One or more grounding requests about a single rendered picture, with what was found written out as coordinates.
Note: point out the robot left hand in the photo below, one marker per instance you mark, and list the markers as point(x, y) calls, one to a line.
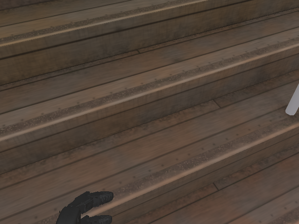
point(71, 214)

